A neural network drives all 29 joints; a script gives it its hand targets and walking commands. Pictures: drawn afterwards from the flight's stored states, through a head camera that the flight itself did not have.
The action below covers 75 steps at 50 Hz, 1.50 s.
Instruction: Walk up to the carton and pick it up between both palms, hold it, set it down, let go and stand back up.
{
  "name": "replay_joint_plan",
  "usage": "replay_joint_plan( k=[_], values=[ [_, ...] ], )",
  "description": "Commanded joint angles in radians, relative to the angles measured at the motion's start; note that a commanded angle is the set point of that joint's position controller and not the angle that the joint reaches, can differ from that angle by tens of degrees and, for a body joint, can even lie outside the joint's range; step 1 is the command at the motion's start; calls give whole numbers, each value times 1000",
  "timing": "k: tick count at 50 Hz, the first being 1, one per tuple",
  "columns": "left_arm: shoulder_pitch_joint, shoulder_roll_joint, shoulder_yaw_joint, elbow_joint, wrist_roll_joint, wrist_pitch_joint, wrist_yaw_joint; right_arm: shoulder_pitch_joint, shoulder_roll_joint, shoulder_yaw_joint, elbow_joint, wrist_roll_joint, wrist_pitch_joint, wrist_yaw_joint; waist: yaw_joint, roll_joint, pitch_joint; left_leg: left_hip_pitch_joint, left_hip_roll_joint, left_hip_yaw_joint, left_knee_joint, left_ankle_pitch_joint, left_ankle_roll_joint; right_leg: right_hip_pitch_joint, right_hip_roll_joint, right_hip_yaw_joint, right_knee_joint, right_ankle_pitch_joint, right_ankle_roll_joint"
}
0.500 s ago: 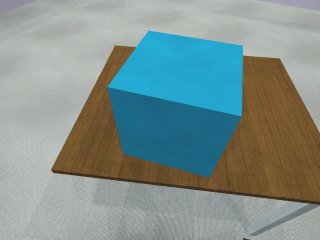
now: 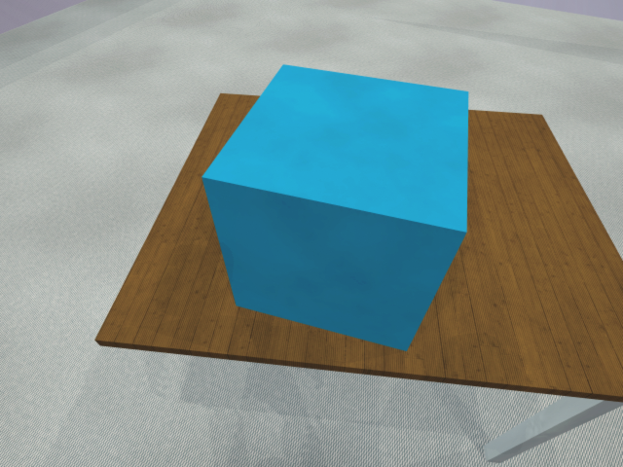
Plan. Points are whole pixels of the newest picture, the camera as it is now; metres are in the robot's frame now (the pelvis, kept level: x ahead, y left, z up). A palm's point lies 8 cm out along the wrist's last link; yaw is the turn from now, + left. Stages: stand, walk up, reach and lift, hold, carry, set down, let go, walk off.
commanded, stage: stand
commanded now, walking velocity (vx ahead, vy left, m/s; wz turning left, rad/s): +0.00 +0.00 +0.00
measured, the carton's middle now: (344, 206) +0.49 -0.06 +0.04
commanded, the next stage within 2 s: none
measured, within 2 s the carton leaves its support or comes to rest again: neither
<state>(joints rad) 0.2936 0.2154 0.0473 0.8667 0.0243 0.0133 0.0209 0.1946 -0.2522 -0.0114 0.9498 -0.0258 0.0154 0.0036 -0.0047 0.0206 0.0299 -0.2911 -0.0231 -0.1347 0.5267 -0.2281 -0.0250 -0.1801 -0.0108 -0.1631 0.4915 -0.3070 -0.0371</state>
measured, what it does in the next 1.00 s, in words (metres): stands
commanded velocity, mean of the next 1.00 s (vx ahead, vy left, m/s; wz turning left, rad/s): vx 0.00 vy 0.00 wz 0.00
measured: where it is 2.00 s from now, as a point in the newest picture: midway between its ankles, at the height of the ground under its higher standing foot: outside the picture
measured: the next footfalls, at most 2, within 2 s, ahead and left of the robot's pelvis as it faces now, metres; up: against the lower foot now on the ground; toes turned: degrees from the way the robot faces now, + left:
none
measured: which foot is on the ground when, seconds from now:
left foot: down 0.00-1.00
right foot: down 0.00-1.00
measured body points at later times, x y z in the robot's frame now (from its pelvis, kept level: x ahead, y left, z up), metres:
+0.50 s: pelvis +0.00 +0.00 +0.00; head +0.02 +0.00 +0.45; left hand -0.02 +0.24 -0.15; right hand +0.05 -0.25 -0.14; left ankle +0.03 +0.13 -0.74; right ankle -0.02 -0.09 -0.74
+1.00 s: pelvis +0.01 +0.00 +0.00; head +0.02 +0.00 +0.45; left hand +0.02 +0.25 -0.15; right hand +0.06 -0.24 -0.15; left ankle +0.03 +0.14 -0.74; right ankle -0.02 -0.09 -0.74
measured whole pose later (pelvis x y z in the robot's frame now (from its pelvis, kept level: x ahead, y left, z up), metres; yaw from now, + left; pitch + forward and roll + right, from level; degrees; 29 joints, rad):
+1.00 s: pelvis +0.01 +0.00 +0.00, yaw +0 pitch -1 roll +0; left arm 0.30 0.20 0.03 1.03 0.02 0.00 0.04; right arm 0.22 -0.20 0.01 1.03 -0.02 0.02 -0.03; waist 0.01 0.00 0.03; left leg -0.26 -0.03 -0.13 0.50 -0.23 -0.02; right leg -0.15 -0.02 -0.16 0.48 -0.31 -0.03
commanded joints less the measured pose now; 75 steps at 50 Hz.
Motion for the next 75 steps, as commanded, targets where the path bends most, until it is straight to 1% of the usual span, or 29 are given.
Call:
replay_joint_plan(
  k=[1, 3, 8, 16, 19, 22, 29, 30, 34, 36, 40, 42, 43, 45, 47, 49, 51, 53, 54, 56, 57, 60, 62, 64, 67, 69, 71, 73, 75],
  values=[
    [28, 168, 52, -27, 1, -2, 6, 45, -79, -19, -31, -11, -12, -21, -3, -67, 0, -74, 50, -9, -20, 277, 38, 67, -127, 114, -84, 172, -33],
    [85, 110, 33, -21, -11, -2, 15, 32, -119, -30, -16, -5, -6, -35, 50, 31, -37, -61, 44, -10, -31, 315, 30, 100, -125, 100, -64, 182, -25],
    [21, 127, 30, -15, -7, -1, 0, 31, -88, -16, -25, -2, -2, -26, 6, -51, -14, -29, 54, -31, -48, 215, 54, 27, -127, 121, -98, 89, -33],
    [148, 79, 11, 76, -3, 0, 16, 72, -104, -22, 5, 6, 6, -45, 24, 98, 20, -88, 77, -101, -129, 27, 61, 72, -99, 112, -92, 63, -20],
    [124, 65, -3, 110, -20, 6, 20, 62, -126, -32, -8, 4, 10, -25, 12, -71, 81, -125, 87, -160, -164, -23, 64, 29, -97, 114, -128, -5, -28],
    [50, 189, 34, 71, 6, -8, 13, -19, -99, -32, -22, 1, 7, -28, 6, -101, 3, -11, 13, 6, -18, 71, 46, -37, -164, 178, -229, -93, -46],
    [107, 60, 9, 103, -12, -9, 17, 119, -19, 8, 50, 6, 1, -38, 20, -56, 3, 2, 67, -33, -56, 241, 36, 16, -102, 95, -84, 114, -36],
    [169, 75, 13, 144, -13, 0, 21, 79, -97, -16, 36, 4, -2, -39, 35, 35, 10, -38, 74, -80, -91, 224, 45, 32, -72, 79, -58, 82, -13],
    [105, 55, -2, 127, -16, 3, 11, 52, -159, -34, 14, 5, -8, -41, 27, 12, -22, -40, 84, -107, -131, 201, 69, 73, -71, 96, -58, 79, 3],
    [94, 94, 16, 127, -17, -3, 12, 64, -21, 10, 36, 7, -13, -28, 31, 123, -27, -41, 86, -110, -154, 155, 62, 86, -91, 107, -62, 55, -13],
    [71, 37, -8, 135, -5, -4, 12, 81, -26, 11, 40, 12, -4, -35, 14, -114, 20, -7, 47, -37, -78, 171, 52, 43, -130, 142, -134, 163, -21],
    [102, 117, 8, 146, 7, -14, 25, 82, -22, 10, 50, 4, 0, -46, 21, -84, 36, -23, 40, -20, -55, 207, 39, 52, -133, 130, -140, 201, -29],
    [119, 53, -2, 147, -11, -16, 18, 71, -39, 7, 61, -1, -4, -41, 23, 26, 10, -36, 43, -9, -54, 205, 43, 81, -151, 136, -129, 221, -38],
    [47, 111, 9, 131, -11, -11, 14, 107, -48, -2, 57, 18, -2, -31, -25, -163, -10, -2, 36, -18, -38, 188, 40, 70, -132, 115, -141, 243, -23],
    [92, 107, 11, 146, -12, -16, 23, 7, -28, 5, 40, 4, 3, -38, 34, -12, -10, 6, 40, 21, -44, 221, 40, 59, -140, 115, -126, 193, -28],
    [107, 116, 17, 166, -14, -7, 32, 131, -19, 5, 84, 6, -8, -42, -3, 7, -30, 11, 50, 6, -44, 272, 32, 92, -114, 73, -70, 237, -34],
    [142, 91, 9, 171, -12, 8, 32, 81, -43, 3, 76, 14, -9, -39, 31, 121, 13, -47, 83, -53, -124, 250, 54, 71, -82, 85, -30, 110, -16],
    [130, 81, 6, 159, -8, 13, 17, 61, -58, -4, 69, 3, -14, -47, 41, 8, 19, -73, 98, -105, -118, 198, 66, 79, -81, 96, -48, 94, -13],
    [82, 19, -8, 156, 4, 13, 25, -5, -98, -20, 32, 2, -11, -44, 35, 62, 30, -99, 73, -78, -92, 144, 60, 45, -94, 108, -64, 61, -22],
    [105, 56, -8, 164, -2, 13, 22, 70, -52, -3, 57, 8, -3, -39, 22, -40, 47, -73, 84, -89, -137, 63, 60, 38, -75, 107, -73, 31, -22],
    [132, 74, 1, 191, 3, 7, 20, 46, -45, -3, 61, 14, 5, -43, 25, 27, 73, -76, 59, -73, -134, 107, 56, 20, -97, 112, -101, 71, -17],
    [89, 107, 0, 175, -3, -5, 15, 39, -81, -19, 40, 13, -12, -41, 18, -89, 9, 23, 44, -25, -76, 152, 38, -3, -129, 135, -142, 63, -25],
    [116, 130, 11, 190, 2, -5, 25, 102, -51, -15, 61, 6, 1, -39, -9, -96, 56, 3, 39, -22, -62, 78, 34, -44, -114, 139, -167, -9, -33],
    [60, 118, 8, 140, 3, -14, 15, 31, 4, -1, 61, 2, 11, -34, 23, 27, 79, -8, 32, 37, -48, 110, 33, -93, -145, 180, -212, -95, -40],
    [43, 158, 18, 146, 9, -9, 11, 81, -87, -22, 71, 8, 2, -38, -2, -91, -29, 23, 27, 11, -43, 109, 30, 6, -135, 149, -173, 76, -38],
    [139, 100, 3, 189, 4, -13, 22, 103, -36, -12, 74, 2, -5, -40, 16, 21, -20, 24, 53, 6, -71, 193, 23, 33, -131, 131, -111, 123, -39],
    [146, 30, -10, 197, -8, -9, 36, 97, -52, -16, 85, 3, -4, -47, 32, 34, -6, -45, 63, -8, -63, 231, 36, 92, -110, 89, -91, 151, -26],
    [118, 119, 9, 183, -11, 4, 37, 111, 26, 4, 74, 0, -11, -42, 17, -84, 29, -51, 65, -19, -56, 239, 42, 45, -108, 100, -92, 152, -27],
    [124, 129, 15, 191, 4, 6, 22, 98, 12, 7, 70, 6, -11, -46, 30, 3, 5, -53, 51, 1, -37, 246, 42, 96, -105, 90, -76, 128, -26]
  ],
)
